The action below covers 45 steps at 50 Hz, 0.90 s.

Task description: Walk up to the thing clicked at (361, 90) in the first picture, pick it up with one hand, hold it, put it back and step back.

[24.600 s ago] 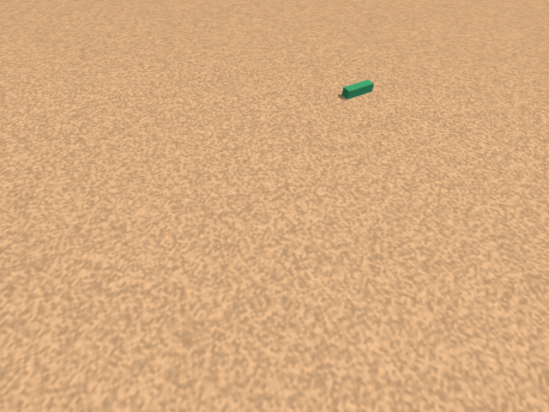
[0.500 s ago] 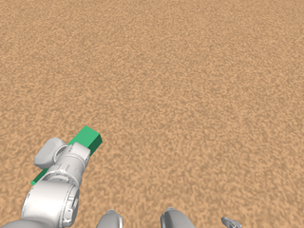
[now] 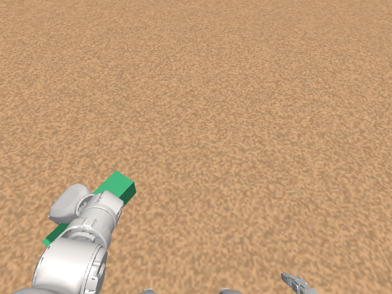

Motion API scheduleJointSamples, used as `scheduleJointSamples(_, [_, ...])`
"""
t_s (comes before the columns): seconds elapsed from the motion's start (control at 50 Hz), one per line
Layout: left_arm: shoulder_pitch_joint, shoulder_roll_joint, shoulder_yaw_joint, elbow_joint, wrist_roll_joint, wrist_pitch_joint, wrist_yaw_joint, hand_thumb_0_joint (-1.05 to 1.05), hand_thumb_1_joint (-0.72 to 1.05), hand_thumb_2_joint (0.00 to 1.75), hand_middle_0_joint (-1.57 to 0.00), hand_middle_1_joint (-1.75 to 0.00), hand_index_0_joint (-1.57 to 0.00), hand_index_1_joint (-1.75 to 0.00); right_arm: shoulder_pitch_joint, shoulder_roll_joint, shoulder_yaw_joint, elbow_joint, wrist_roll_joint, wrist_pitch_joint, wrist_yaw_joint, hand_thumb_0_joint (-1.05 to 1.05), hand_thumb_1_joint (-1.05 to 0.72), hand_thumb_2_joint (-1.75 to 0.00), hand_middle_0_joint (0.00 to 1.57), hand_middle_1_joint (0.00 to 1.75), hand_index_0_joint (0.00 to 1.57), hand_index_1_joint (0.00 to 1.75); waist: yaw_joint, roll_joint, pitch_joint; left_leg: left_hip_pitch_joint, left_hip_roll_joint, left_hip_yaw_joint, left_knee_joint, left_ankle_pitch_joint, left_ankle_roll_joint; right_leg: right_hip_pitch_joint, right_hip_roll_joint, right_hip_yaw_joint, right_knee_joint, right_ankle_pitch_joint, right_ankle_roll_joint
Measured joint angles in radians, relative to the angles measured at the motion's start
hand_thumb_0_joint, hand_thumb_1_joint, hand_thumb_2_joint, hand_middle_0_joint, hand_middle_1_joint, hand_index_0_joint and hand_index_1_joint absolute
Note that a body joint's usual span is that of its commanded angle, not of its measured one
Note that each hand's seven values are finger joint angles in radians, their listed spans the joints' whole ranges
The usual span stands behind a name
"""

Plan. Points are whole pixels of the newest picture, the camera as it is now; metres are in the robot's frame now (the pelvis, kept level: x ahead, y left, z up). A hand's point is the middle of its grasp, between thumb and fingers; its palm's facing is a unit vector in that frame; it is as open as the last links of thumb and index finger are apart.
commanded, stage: hold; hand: left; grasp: from above
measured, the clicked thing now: (95, 213) +0.33 +0.23 -0.11
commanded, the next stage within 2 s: crouch in 1.72 s
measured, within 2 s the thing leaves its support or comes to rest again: neither
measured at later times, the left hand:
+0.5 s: hand (90, 203) +0.33 +0.22 -0.04, palm faces -0.19 -0.41 -0.89, open 9.2 cm
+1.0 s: hand (94, 205) +0.32 +0.21 -0.03, palm faces -0.19 -0.41 -0.89, open 9.2 cm
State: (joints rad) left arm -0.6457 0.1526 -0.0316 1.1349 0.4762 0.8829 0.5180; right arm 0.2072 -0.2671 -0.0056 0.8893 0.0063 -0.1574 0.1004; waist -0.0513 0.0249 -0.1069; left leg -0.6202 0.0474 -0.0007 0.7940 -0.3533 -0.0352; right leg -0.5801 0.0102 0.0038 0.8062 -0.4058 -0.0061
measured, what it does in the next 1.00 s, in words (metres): stands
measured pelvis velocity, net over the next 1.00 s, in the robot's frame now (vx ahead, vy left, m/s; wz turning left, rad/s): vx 0.02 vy -0.01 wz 0.00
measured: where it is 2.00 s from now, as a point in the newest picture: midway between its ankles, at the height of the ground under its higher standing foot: outside the picture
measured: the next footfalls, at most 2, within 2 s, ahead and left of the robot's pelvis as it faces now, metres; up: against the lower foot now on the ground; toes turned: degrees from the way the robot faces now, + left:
none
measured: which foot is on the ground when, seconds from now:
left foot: down 0.00-1.00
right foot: down 0.00-1.00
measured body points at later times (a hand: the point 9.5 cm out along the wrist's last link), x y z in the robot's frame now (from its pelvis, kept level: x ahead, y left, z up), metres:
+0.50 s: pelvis +0.02 +0.00 +0.01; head +0.05 -0.01 +0.46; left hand +0.34 +0.24 +0.01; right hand +0.15 -0.26 -0.11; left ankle +0.02 +0.14 -0.70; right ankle -0.01 -0.12 -0.70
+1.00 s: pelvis +0.02 -0.01 +0.02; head +0.03 -0.03 +0.47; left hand +0.33 +0.22 +0.02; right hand +0.16 -0.25 -0.10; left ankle +0.02 +0.14 -0.70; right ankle -0.01 -0.12 -0.70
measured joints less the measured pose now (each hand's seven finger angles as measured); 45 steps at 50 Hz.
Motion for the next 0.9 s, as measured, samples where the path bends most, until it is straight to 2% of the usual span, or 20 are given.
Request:
scheduleJointSamples(0.18, [0.032,-0.015,-0.006,-0.077,-0.023,0.024,0.011,0.0,0.12,0.43,-0.69,-0.47,-0.76,-0.54,-0.02,0.001,0.007,-0.01,-0.003,0.023,0.005,0.01,-0.9,-0.9,0.2,0.3,0.2,0.3,0.007,-0.001,0.003,0.048,-0.002,0.003,-0.029,-0.003,0.0,0.047,-0.002,0.002,-0.028,-0.002,0.0])
scheduleJointSamples(0.46, [0.021,-0.026,-0.029,-0.078,-0.012,0.054,-0.014,-0.01,0.09,0.47,-0.68,-0.51,-0.75,-0.59,-0.031,-0.014,-0.002,-0.037,0.007,0.035,0.016,0.01,-0.9,-0.9,0.2,0.3,0.2,0.3,0.016,0.004,-0.003,0.113,-0.006,0.007,-0.085,0.002,0.001,0.11,-0.006,0.004,-0.08,0.0,0.001])
scheduleJointSamples(0.6, [0.038,-0.034,-0.028,-0.101,-0.022,0.058,-0.009,-0.02,0.08,0.48,-0.68,-0.53,-0.74,-0.61,-0.031,-0.015,-0.003,-0.043,0.005,0.042,0.021,0.01,-0.9,-0.9,0.2,0.3,0.2,0.3,0.022,0.001,0.007,0.132,-0.007,0.006,-0.102,0.006,0.0,0.129,-0.007,0.003,-0.095,0.003,0.0])
scheduleJointSamples(0.9, [0.04,-0.053,-0.059,-0.133,-0.026,0.093,-0.014,-0.02,0.07,0.51,-0.68,-0.53,-0.74,-0.6,-0.045,-0.012,0.008,-0.047,0.012,0.048,0.019,0.01,-0.9,-0.9,0.2,0.3,0.2,0.3,0.033,0.015,0.008,0.185,-0.004,0.004,-0.149,0.031,-0.004,0.18,-0.004,0.0,-0.137,0.025,-0.005])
